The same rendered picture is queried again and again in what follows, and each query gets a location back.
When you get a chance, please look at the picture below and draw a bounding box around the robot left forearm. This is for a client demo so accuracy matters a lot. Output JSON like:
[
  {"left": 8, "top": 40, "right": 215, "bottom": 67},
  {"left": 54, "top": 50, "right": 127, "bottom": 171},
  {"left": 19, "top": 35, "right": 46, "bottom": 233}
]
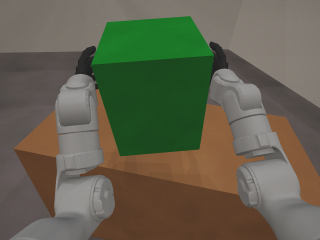
[{"left": 54, "top": 74, "right": 104, "bottom": 213}]

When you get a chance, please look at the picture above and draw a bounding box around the right robot hand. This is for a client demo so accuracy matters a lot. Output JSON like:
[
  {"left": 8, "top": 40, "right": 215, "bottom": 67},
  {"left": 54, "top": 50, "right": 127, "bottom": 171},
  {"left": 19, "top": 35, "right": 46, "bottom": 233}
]
[{"left": 209, "top": 41, "right": 229, "bottom": 85}]

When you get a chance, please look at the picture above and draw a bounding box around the carton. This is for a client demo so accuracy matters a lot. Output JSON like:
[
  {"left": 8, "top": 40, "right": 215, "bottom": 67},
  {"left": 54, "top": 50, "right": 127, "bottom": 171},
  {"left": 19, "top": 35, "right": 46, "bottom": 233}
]
[{"left": 91, "top": 16, "right": 214, "bottom": 156}]

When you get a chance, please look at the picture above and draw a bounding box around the left robot upper arm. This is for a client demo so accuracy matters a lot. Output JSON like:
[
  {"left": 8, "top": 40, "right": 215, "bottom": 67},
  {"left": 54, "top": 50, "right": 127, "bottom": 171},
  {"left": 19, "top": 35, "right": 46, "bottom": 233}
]
[{"left": 9, "top": 175, "right": 115, "bottom": 240}]

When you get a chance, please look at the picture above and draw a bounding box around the robot right forearm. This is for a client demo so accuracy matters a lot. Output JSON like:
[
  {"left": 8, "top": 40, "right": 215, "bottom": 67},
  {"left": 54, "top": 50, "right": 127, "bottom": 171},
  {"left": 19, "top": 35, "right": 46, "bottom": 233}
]
[{"left": 209, "top": 68, "right": 301, "bottom": 195}]

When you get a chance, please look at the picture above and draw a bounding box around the right robot upper arm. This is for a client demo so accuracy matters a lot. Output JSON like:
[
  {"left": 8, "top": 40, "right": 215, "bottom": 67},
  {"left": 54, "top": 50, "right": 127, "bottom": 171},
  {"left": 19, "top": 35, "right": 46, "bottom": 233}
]
[{"left": 236, "top": 157, "right": 320, "bottom": 240}]

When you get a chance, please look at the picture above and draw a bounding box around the pedestal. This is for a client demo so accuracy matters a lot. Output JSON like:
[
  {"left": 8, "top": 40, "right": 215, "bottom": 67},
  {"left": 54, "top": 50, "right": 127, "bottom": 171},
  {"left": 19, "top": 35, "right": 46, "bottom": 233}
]
[{"left": 14, "top": 89, "right": 320, "bottom": 240}]

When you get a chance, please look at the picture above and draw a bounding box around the left robot hand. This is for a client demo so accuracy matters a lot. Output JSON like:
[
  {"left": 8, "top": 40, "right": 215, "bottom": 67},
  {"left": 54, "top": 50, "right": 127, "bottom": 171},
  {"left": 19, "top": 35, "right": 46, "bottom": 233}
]
[{"left": 75, "top": 46, "right": 99, "bottom": 90}]

